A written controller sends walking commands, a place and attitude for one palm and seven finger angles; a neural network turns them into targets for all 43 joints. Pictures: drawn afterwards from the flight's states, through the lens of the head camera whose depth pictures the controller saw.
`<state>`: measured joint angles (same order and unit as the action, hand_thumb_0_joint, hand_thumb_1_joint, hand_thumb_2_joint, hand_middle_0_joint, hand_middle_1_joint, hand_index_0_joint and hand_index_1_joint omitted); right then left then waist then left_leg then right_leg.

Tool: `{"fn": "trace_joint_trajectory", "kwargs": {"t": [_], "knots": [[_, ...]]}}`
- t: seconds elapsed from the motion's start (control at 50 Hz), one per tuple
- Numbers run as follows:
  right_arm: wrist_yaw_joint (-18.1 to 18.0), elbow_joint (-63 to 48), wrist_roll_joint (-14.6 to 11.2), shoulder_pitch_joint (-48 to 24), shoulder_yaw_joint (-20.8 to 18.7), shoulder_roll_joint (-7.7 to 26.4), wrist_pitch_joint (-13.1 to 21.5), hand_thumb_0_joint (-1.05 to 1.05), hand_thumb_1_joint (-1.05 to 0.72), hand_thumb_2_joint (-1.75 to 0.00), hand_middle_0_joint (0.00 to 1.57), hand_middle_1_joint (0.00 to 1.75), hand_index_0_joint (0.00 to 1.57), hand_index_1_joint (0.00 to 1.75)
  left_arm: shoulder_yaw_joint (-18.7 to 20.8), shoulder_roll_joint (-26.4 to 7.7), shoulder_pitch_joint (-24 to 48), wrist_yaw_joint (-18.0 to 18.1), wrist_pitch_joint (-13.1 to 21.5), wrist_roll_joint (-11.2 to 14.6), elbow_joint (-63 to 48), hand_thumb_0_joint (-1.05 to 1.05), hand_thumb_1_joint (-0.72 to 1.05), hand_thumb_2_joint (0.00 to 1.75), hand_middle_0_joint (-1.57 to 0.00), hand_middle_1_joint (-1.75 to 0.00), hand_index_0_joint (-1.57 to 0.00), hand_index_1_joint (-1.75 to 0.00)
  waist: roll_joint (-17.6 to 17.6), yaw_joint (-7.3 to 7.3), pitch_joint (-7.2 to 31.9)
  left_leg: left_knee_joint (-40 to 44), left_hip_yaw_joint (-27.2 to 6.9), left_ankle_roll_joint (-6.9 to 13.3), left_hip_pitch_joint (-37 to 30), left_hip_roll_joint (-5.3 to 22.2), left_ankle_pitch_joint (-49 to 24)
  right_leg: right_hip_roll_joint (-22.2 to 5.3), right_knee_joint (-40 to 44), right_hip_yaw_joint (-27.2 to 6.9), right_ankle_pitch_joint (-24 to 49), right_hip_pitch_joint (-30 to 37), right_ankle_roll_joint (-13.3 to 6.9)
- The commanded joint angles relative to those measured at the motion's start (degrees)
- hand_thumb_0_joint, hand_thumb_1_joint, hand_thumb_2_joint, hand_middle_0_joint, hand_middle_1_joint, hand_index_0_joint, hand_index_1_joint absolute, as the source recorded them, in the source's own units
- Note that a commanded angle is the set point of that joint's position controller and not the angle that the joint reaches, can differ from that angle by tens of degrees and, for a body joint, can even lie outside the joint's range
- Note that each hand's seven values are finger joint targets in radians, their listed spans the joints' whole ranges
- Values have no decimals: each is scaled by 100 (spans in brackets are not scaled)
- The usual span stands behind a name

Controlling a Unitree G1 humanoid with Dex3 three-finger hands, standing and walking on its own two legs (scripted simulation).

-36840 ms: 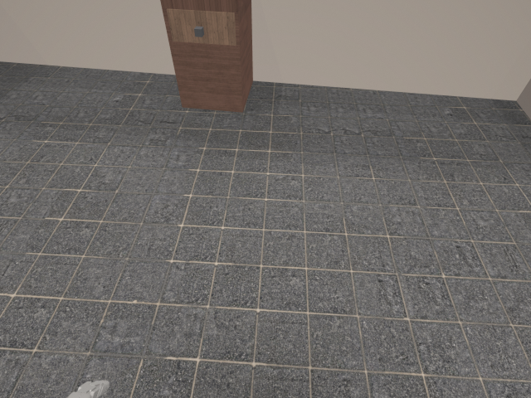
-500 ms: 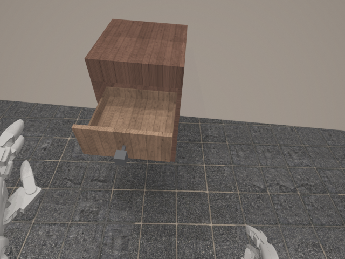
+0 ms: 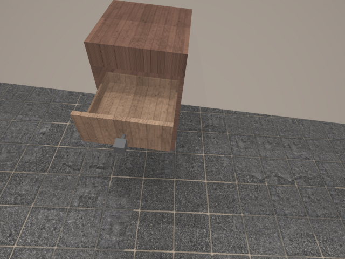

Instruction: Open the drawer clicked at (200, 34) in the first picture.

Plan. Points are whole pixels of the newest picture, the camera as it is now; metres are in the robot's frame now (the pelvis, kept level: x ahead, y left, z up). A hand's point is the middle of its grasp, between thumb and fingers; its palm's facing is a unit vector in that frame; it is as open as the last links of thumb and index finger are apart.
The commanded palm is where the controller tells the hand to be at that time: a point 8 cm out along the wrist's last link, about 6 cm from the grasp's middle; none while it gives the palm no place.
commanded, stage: let the arm hang, fingers relaxed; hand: left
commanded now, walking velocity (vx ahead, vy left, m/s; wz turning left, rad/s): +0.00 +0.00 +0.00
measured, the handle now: (121, 142) +0.54 +0.21 -0.22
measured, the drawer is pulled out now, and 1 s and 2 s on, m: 0.30 0.30 0.30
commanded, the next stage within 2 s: look to check the result in 0.78 s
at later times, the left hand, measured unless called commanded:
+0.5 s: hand out of the picture -0.03 +0.16 -0.16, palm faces +0.01 -0.98 -0.19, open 7.3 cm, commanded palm none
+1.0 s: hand out of the picture -0.04 +0.14 -0.16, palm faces +0.02 -0.98 -0.18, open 7.3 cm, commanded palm none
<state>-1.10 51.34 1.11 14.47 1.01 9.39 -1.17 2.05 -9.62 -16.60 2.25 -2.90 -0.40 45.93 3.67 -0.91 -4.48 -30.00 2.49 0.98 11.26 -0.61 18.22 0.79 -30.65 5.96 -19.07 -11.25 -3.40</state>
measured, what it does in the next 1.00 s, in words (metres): stands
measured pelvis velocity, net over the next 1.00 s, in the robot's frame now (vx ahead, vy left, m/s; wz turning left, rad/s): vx -0.02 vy -0.02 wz -0.03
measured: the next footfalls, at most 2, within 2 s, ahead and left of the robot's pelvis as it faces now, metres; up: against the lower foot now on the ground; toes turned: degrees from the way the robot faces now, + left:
none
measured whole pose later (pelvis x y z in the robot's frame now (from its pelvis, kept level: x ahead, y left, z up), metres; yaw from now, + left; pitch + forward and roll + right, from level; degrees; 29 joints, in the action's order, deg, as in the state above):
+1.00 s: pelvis -0.02 -0.02 +0.01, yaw -1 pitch -2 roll +0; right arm -3.1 65.4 0.7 19.6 0.5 5.1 -0.2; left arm 0.3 -6.0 -18.4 2.4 0.7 -0.4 65.9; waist -0.9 -0.5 -3.5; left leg -22.6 3.3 -0.4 7.5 1.3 13.1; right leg 3.2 -21.7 5.1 -12.8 -7.3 -4.8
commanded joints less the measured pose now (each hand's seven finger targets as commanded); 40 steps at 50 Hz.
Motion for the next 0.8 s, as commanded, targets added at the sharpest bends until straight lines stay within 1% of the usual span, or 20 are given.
{"fn": "trace_joint_trajectory", "kwargs": {"t": [0.0,0.02,0.04,0.1,0.12,0.14,0.18,0.2,0.26,0.28,0.3,0.32,0.4,0.44,0.46,0.52,0.54,0.56,0.66,0.78], "knots": [[-109,-30,7,103,-184,583,108,0,-90,-90,20,30,20,30,91,-699,-208,-39,256,-23,238,0,90,90,-20,-30,-20,-30,-1507,93,355,673,-517,130,-244,592,-2083,-601,903,-818,1812,460,5],[-113,69,-10,159,-170,544,101,0,-90,-90,20,30,20,30,63,-730,-216,-48,263,-13,415,0,90,90,-20,-30,-20,-30,-1503,100,355,726,-506,141,-227,581,-1847,-594,993,-844,1719,518,-6],[-121,130,-22,212,-179,544,97,0,-90,-90,20,30,20,30,43,-727,-205,-50,273,-14,561,0,90,90,-20,-30,-20,-30,-1237,92,329,715,-519,154,-299,600,-1869,-589,1040,-813,1792,507,-11],[-132,378,-45,387,-186,517,73,0,-90,-90,20,30,20,30,-21,-633,-167,-70,291,-2,919,0,90,90,-20,-30,-20,-30,-753,55,290,901,-541,157,-245,624,-1206,-595,1260,-861,1392,493,-5],[-130,445,-45,423,-176,517,76,0,-90,-90,20,30,20,30,-44,-614,-163,-69,295,2,1034,0,90,90,-20,-30,-20,-30,-643,49,243,956,-565,163,-246,623,-1165,-596,1280,-864,1340,469,-6],[-136,506,-52,466,-180,509,80,0,-90,-90,20,30,20,30,-43,-600,-202,-65,304,2,1132,0,90,90,-20,-30,-20,-30,-375,59,180,984,-576,182,-282,654,-1184,-579,1296,-823,1304,423,-4],[-144,661,-52,544,-158,487,88,0,-90,-90,20,30,20,30,-78,-533,-243,-59,313,6,1321,0,90,90,-20,-30,-20,-30,-343,48,132,1056,-558,187,-303,646,-1149,-591,1351,-861,1234,386,6],[-144,725,-52,586,-152,475,85,0,-90,-90,20,30,20,30,-86,-531,-255,-56,314,9,1385,0,90,90,-20,-30,-20,-30,-245,50,61,1080,-542,176,-274,643,-1084,-592,1375,-852,1177,369,12],[-146,912,-48,661,-128,406,90,0,-90,-90,20,30,20,30,-108,-470,-341,-36,332,11,1592,0,90,90,-20,-30,-20,-30,-244,57,-66,1145,-509,182,-280,634,-1013,-595,1436,-860,1031,274,11],[-141,953,-54,695,-120,378,91,0,-90,-90,20,30,20,30,-113,-485,-346,-33,333,12,1632,0,90,90,-20,-30,-20,-30,-176,62,-104,1173,-514,182,-252,623,-1009,-598,1437,-866,1036,277,16],[-141,994,-53,701,-116,362,91,0,-90,-90,20,30,20,30,-117,-458,-385,-30,336,14,1673,0,90,90,-20,-30,-20,-30,-223,68,-100,1181,-495,178,-264,612,-958,-605,1462,-901,987,257,15],[-142,1047,-50,727,-109,341,87,0,-90,-90,20,30,20,30,-121,-444,-384,-24,338,12,1708,0,90,90,-20,-30,-20,-30,-156,59,-176,1188,-492,168,-223,607,-915,-602,1471,-881,941,227,18],[-141,1177,-42,802,-93,233,79,0,-90,-90,20,30,20,30,-126,-389,-452,-9,345,12,1798,0,90,90,-20,-30,-20,-30,-294,71,-313,1210,-452,158,-122,573,-781,-600,1517,-908,763,136,15],[-139,1201,-44,809,-108,195,74,0,-90,-90,20,30,20,30,-125,-365,-527,1,354,8,1840,0,90,90,-20,-30,-20,-30,-259,96,-403,1185,-443,159,-136,556,-739,-600,1548,-920,659,10,11],[-140,1233,-35,858,-99,154,70,0,-90,-90,20,30,20,30,-136,-337,-514,2,355,13,1849,0,90,90,-20,-30,-20,-30,-325,68,-431,1185,-441,160,-98,553,-709,-608,1552,-915,629,1,5],[-147,1283,-32,912,-102,87,90,0,-90,-90,20,30,20,30,-114,-315,-506,4,370,13,1857,0,90,90,-20,-30,-20,-30,-438,66,-295,1197,-422,139,-99,539,-737,-608,1534,-960,717,91,-2],[-155,1261,-36,929,-113,91,89,0,-90,-90,20,30,20,30,-117,-295,-543,13,374,15,1854,0,90,90,-20,-30,-20,-30,-360,76,-271,1162,-426,142,-124,563,-712,-580,1530,-940,683,74,1],[-156,1276,-32,940,-109,76,88,0,-90,-90,20,30,20,30,-120,-278,-528,11,369,16,1853,0,90,90,-20,-30,-20,-30,-394,70,-346,1168,-418,144,-68,548,-682,-596,1540,-932,651,55,1],[-175,1306,-27,1007,-114,-2,92,0,-90,-90,20,30,20,30,-121,-201,-591,14,379,18,1897,0,90,90,-20,-30,-20,-30,-520,61,-371,1137,-393,135,-73,562,-730,-578,1531,-959,731,-3,-16],[-194,1324,-39,1074,-123,-29,120,0,-90,-90,20,30,20,30,-109,-167,-615,20,395,18,1916,0,90,90,-20,-30,-20,-30,-417,60,-238,1116,-383,125,-106,580,-947,-584,1465,-937,1085,157,-13]]}}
